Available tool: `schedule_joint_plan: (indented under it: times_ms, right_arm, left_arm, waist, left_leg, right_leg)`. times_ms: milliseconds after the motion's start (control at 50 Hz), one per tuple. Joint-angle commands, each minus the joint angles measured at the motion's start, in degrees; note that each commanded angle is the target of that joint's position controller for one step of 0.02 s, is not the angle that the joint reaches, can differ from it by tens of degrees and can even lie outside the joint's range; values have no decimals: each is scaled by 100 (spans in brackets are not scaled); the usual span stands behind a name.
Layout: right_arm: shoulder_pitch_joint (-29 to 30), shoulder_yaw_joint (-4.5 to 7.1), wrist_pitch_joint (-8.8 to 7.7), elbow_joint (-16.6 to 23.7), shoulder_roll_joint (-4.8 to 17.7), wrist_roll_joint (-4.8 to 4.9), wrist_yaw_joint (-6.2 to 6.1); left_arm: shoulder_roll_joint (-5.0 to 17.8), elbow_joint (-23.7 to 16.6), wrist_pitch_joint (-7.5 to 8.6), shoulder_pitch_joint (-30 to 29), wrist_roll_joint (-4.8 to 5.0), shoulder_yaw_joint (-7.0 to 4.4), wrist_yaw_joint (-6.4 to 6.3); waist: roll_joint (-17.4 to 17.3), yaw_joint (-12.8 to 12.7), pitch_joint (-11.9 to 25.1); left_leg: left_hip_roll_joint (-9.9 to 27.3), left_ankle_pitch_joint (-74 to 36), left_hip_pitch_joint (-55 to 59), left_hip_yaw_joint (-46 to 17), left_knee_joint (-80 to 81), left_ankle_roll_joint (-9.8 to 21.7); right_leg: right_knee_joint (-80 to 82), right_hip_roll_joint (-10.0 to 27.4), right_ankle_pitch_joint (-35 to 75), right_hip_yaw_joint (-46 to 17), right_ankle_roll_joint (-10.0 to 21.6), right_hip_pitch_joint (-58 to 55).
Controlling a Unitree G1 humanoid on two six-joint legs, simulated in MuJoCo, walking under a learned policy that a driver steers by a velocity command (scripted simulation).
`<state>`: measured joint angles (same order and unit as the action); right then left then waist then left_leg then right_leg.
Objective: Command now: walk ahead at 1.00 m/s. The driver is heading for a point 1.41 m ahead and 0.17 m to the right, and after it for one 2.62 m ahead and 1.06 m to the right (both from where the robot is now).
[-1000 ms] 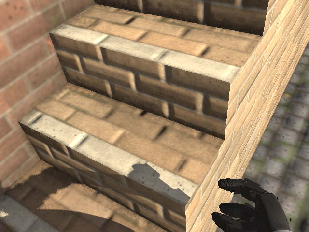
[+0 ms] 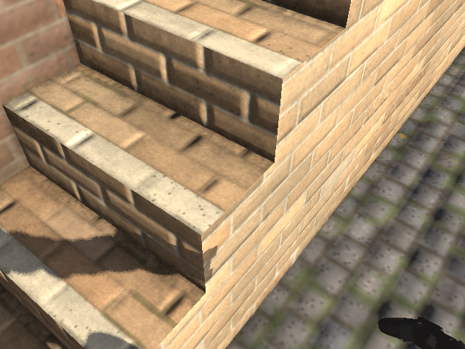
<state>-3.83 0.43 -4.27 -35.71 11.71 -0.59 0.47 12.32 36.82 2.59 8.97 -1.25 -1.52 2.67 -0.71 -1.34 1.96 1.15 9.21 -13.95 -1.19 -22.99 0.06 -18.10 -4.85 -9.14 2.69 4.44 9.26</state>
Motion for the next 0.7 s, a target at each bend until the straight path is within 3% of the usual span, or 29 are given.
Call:
schedule_joint_plan:
  times_ms: [20,140,260,360,460,680,700]
  right_arm:
    - [391,145,-104,483,464,-5,-18]
    - [416,172,-141,498,449,-19,-16]
    - [342,187,-127,433,453,-26,-32]
    - [278,168,-101,340,428,-16,-126]
    - [233,157,-76,222,446,-30,-143]
    - [314,130,-53,-212,530,-29,-135]
    - [409,109,-55,-224,517,-44,-135]
  left_arm:
    - [665,-550,129,-704,-2,-177,-18]
    - [517,-454,151,-746,-16,-135,-81]
    - [462,-329,149,-824,-12,-109,-151]
    - [417,-214,131,-876,53,-74,-254]
    - [414,-94,118,-842,88,-48,-293]
    - [423,211,115,-859,101,41,-336]
    - [340,189,126,-1000,94,80,-338]
  waist:
    - [85,98,96]
    - [-18,5,211]
    - [97,45,320]
    - [131,111,464]
    - [114,118,529]
    - [44,102,456]
    - [46,106,417]
  left_leg:
    - [66,137,86,-185,195,218]
    - [156,-27,85,-431,432,284]
    - [185,-409,374,-495,408,371]
    - [185,-1061,700,-496,340,385]
    - [200,-1810,922,-477,175,428]
    - [251,-2030,1146,-567,343,489]
    - [258,-2201,1121,-591,380,456]
  right_leg:
    - [738,1024,-1091,-1226,-61,210]
    - [341,893,-352,-958,-43,-201]
    - [113,859,370,-799,-32,-387]
    - [-22,887,1399,-743,-71,-572]
    - [-178,915,2040,-674,-86,-610]
    - [-86,941,1597,-642,-162,-563]
    - [-44,957,1667,-649,-188,-530]
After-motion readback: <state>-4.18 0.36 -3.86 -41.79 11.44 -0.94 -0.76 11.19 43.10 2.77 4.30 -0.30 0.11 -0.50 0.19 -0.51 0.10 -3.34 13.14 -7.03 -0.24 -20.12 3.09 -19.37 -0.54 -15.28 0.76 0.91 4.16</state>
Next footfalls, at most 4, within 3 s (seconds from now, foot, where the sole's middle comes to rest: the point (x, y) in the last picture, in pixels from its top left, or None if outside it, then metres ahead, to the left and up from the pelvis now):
none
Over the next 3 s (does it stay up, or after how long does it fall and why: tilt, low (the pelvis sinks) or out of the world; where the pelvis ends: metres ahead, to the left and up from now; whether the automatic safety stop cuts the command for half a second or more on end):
stays up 0.06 0.06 0.01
